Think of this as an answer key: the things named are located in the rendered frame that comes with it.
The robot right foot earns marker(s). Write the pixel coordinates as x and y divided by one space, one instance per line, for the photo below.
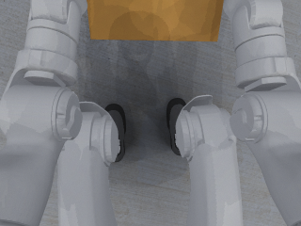
173 110

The robot right forearm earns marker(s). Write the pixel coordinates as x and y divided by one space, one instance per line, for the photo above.
259 45

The right robot thigh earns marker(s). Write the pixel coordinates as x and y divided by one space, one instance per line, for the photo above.
215 190

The carton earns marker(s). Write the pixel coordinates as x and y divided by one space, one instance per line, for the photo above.
167 20

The right robot upper arm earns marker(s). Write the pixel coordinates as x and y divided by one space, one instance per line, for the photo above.
269 121

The left robot upper arm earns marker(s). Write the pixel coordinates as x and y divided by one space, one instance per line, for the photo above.
36 121

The robot left forearm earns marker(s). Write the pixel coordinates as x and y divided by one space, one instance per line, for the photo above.
52 38

